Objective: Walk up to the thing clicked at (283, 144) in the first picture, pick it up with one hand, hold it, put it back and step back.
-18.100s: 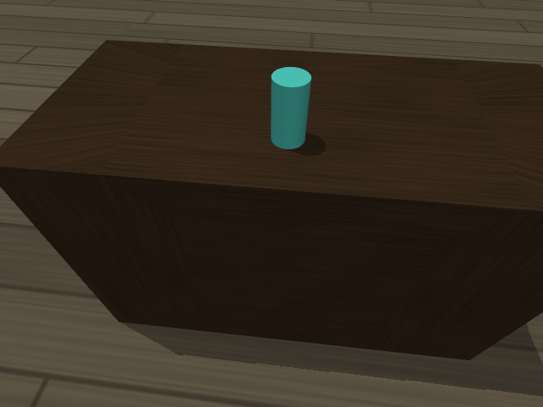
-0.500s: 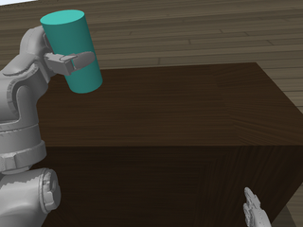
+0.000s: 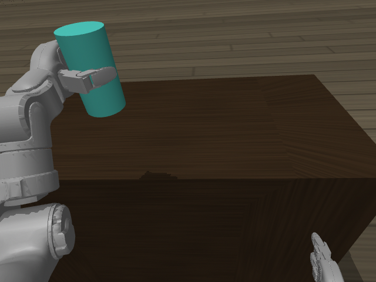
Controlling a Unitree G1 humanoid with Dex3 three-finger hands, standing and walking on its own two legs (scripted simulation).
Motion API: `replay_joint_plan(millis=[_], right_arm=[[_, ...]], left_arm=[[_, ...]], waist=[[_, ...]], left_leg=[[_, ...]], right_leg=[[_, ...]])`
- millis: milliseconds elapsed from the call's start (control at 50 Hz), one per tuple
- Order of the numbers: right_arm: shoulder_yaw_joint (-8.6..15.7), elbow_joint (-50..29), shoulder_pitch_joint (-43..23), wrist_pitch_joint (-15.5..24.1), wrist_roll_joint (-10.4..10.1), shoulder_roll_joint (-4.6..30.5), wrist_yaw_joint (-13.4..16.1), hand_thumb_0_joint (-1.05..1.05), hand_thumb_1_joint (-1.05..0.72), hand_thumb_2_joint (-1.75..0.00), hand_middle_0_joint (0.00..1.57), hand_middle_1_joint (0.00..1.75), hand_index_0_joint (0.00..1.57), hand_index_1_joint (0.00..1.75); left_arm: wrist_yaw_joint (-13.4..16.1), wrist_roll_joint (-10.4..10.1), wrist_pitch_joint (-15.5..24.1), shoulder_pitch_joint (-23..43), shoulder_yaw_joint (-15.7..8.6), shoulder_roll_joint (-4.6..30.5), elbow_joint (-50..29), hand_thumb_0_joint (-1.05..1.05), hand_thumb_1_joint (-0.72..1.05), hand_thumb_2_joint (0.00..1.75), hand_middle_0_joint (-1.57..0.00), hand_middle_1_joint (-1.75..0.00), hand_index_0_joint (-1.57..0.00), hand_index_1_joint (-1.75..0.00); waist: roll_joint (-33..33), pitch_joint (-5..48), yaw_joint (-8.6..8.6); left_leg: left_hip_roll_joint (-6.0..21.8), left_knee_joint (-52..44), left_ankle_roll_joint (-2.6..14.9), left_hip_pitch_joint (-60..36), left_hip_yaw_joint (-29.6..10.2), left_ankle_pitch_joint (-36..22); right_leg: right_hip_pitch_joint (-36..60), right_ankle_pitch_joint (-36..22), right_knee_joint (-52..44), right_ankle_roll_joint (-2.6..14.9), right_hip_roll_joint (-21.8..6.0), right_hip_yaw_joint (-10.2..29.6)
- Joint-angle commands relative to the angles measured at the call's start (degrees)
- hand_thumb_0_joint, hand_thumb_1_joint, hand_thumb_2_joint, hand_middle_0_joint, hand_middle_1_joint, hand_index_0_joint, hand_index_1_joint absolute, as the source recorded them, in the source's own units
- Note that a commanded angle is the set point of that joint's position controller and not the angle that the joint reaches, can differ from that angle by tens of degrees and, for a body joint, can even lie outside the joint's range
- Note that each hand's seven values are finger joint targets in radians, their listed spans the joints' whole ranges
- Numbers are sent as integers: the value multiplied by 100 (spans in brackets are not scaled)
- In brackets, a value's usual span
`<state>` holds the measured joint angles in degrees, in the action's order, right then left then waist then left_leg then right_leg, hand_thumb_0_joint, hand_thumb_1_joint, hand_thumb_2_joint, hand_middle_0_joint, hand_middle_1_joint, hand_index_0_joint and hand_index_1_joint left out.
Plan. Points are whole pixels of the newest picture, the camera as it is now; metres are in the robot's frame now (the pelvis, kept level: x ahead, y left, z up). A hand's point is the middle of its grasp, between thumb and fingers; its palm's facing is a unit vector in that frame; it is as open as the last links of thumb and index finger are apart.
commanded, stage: crouch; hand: left
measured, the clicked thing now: (94, 71) +0.37 +0.17 +0.32
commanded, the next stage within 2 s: lower in 1.26 s
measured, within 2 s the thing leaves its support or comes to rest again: neither
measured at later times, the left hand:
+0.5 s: hand (103, 87) +0.44 +0.20 +0.26, palm faces +0.21 -0.98 +0.00, open 10.4 cm
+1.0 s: hand (107, 92) +0.48 +0.21 +0.23, palm faces +0.22 -0.98 +0.00, open 10.4 cm
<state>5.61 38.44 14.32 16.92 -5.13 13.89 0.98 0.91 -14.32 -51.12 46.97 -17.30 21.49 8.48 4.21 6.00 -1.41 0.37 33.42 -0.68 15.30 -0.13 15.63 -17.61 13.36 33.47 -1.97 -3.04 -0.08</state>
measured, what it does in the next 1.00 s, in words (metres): stands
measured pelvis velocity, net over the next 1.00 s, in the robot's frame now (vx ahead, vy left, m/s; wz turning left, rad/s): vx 0.02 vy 0.00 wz -0.02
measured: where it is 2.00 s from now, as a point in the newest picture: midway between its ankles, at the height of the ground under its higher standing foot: outside the picture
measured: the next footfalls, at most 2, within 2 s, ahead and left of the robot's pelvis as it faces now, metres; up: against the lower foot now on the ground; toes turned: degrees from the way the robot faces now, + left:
none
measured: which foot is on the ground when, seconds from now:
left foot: down 0.00-1.00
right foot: down 0.00-1.00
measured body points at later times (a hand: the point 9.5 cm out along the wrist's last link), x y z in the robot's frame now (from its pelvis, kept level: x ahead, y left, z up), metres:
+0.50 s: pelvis +0.01 +0.00 +0.00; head -0.01 -0.02 +0.45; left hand +0.43 +0.25 +0.26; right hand +0.16 -0.26 -0.07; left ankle +0.03 +0.13 -0.73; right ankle +0.05 -0.14 -0.73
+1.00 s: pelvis +0.02 +0.00 +0.00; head +0.02 -0.01 +0.45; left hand +0.46 +0.26 +0.23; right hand +0.17 -0.27 -0.07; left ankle +0.03 +0.13 -0.73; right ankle +0.05 -0.14 -0.73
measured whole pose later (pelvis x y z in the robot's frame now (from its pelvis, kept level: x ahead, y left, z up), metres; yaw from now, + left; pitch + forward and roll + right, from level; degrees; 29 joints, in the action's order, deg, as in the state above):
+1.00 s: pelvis +0.02 +0.00 +0.00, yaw -1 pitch +4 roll +0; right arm 3.8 37.0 14.5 18.6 -1.5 13.0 3.5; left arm -1.3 -7.3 -12.6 49.3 -19.5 25.0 44.4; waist 2.0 4.4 3.0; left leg 1.6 32.5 -0.9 20.2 0.5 16.0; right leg -22.2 12.5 30.9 -1.7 -1.8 0.4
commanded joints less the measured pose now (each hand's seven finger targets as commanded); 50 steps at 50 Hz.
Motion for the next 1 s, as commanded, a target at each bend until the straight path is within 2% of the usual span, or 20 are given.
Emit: replay_joint_plan(millis=[0, 140, 160, 300, 340, 360, 380, 440, 460, 480, 520, 640, 660, 700, 820, 840, 880, 900, 940, 980], right_arm=[[170, -882, -719, 406, 6, 580, 55, 0, 57, -5, 5, 5, 5, 5], [200, -957, -673, 541, 148, 664, 228, 0, 57, -5, 5, 5, 5, 5], [192, -1059, -701, 567, 160, 658, 244, 0, 57, -5, 5, 5, 5, 5], [71, -1099, -779, 634, 223, 583, 344, 0, 55, -5, 5, 5, 5, 5], [135, -1082, -642, 630, 242, 696, 374, 0, 56, -5, 5, 5, 5, 5], [-161, -822, -644, 624, 229, 287, 322, 0, 56, -5, 5, 5, 5, 5], [-5, -1045, -706, 655, 242, 523, 358, 0, 56, -5, 5, 5, 5, 5], [115, -801, -428, 630, 262, 632, 368, 0, 56, -5, 5, 5, 5, 5], [122, -749, -410, 618, 278, 583, 352, 0, 56, -5, 5, 5, 5, 5], [193, -1053, -490, 657, 272, 757, 365, 0, 56, -5, 5, 5, 5, 5], [88, -839, -420, 626, 262, 582, 333, 0, 56, -5, 5, 5, 5, 5], [60, -1019, -360, 621, 290, 589, 306, 0, 55, -5, 5, 5, 5, 5], [-80, -1101, -620, 635, 279, 390, 289, 0, 55, -5, 5, 5, 5, 5], [79, -1011, -465, 602, 294, 612, 300, 0, 55, -5, 5, 5, 5, 5], [160, -983, -375, 533, 313, 734, 304, 0, 54, -5, 5, 5, 5, 5], [-26, -1081, -500, 524, 299, 501, 277, 0, 55, -5, 5, 5, 5, 5], [179, -1121, -537, 525, 309, 753, 308, 0, 55, -5, 5, 5, 5, 5], [-59, -1003, -438, 503, 308, 467, 268, 0, 55, -5, 5, 5, 5, 5], [250, -1051, -492, 458, 313, 835, 308, 0, 55, -5, 5, 5, 5, 5], [-21, -954, -420, 424, 313, 531, 270, 0, 55, -5, 5, 5, 5, 5]], left_arm=[[12, 53, 882, 2769, -222, 1105, -312, 0, 19, 132, -141, -150, -143, -150], [184, 277, 1865, 3370, -585, 1708, -247, 0, 17, 130, -136, -147, -138, -147], [142, 323, 1983, 3392, -355, 1478, -54, 0, 18, 130, -135, -146, -137, -146], [-15, 422, 2608, 3168, -407, 1578, 768, 0, 13, 130, -136, -148, -139, -148], [-74, 438, 2716, 3079, -386, 1561, 954, 0, 14, 131, -136, -149, -138, -148], [-143, 459, 2788, 3173, 16, 1090, 1100, 0, 13, 130, -135, -147, -137, -147], [-147, 441, 2898, 3136, -366, 1556, 1036, 0, 12, 131, -135, -148, -137, -148], [-189, 501, 3087, 3270, -338, 1682, 1233, 0, 13, 129, -134, -146, -136, -146], [-214, 507, 3132, 3145, -151, 1396, 1488, 0, 12, 128, -132, -145, -134, -145], [-174, 510, 3246, 3310, -498, 1865, 1155, 0, 11, 129, -133, -146, -135, -146], [-185, 549, 3374, 3340, -322, 1702, 1320, 0, 10, 128, -132, -145, -134, -145], [-198, 589, 3724, 3229, -466, 1826, 1630, 0, 9, 131, -134, -148, -137, -148], [-223, 577, 3775, 3214, -296, 1550, 1699, 0, 8, 130, -134, -147, -136, -147], [-229, 581, 3869, 3148, -489, 1849, 1862, 0, 7, 131, -134, -148, -136, -148], [-228, 654, 4120, 3288, -447, 1877, 2030, 0, 9, 132, -134, -148, -136, -148], [-261, 642, 4182, 3374, -291, 1639, 2009, 0, 12, 133, -134, -148, -136, -148], [-226, 627, 4260, 3227, -500, 1881, 2158, 0, 10, 133, -134, -149, -137, -149], [-251, 637, 4328, 3409, -271, 1619, 2098, 0, 10, 132, -133, -148, -136, -148], [-203, 665, 4364, 3245, -465, 1913, 2260, 0, 10, 134, -134, -149, -136, -149], [-212, 655, 4431, 3303, -377, 1706, 2371, 0, 12, 134, -133, -149, -136, -149]], waist=[[-624, 681, 73], [-225, 1492, 106], [-251, 1484, 155], [-356, 1319, 122], [-387, 1432, 224], [-278, 1194, 215], [-489, 1391, 209], [-275, 1473, 307], [-395, 1402, 378], [-457, 1584, 308], [-249, 1457, 331], [-265, 1616, 345], [-249, 1584, 324], [-269, 1677, 319], [-127, 1723, 419], [-161, 1707, 432], [-350, 1659, 400], [-152, 1667, 457], [-110, 1614, 428], [-101, 1617, 449]], left_leg=[[-163, -683, 124, -61, 72, 162], [-117, -526, 80, -353, 60, -257], [-95, -517, 67, -360, 40, -336], [-76, -567, 78, -97, 59, -277], [-72, -547, 95, -213, 73, -373], [-98, -558, 93, -22, 98, -306], [-96, -527, 114, -111, 103, -466], [-102, -469, 107, -191, 136, -657], [-108, -467, 116, -181, 129, -664], [-94, -457, 123, -241, 124, -794], [-100, -475, 105, -231, 128, -758], [-74, -483, 120, -222, 125, -830], [-97, -460, 120, -158, 143, -905], [-101, -445, 126, -113, 152, -1027], [-55, -471, 97, -273, 126, -1106], [-73, -468, 105, -228, 135, -1090], [-39, -517, 112, -205, 100, -978], [-35, -515, 100, -231, 108, -1017], [0, -559, 71, -286, 76, -984], [7, -537, 73, -300, 87, -1087]], right_leg=[[-34, 252, -690, 117, 245, -293], [163, -224, -545, 128, 247, -270], [102, -296, -510, 138, 272, -282], [162, -200, -552, 133, 287, -238], [171, -340, -558, 120, 287, -222], [58, -251, -566, 146, 285, -214], [181, -407, -560, 113, 281, -203], [126, -620, -547, 140, 275, -177], [102, -637, -563, 130, 282, -184], [209, -770, -541, 122, 285, -189], [85, -736, -532, 151, 290, -195], [217, -812, -533, 150, 290, -194], [263, -869, -538, 150, 279, -181], [343, -995, -535, 145, 273, -164], [234, -1068, -541, 175, 312, -197], [248, -1068, -566, 166, 301, -196], [246, -934, -575, 166, 332, -231], [215, -987, -568, 178, 323, -226], [91, -933, -570, 203, 357, -254], [133, -1017, -570, 203, 350, -253]])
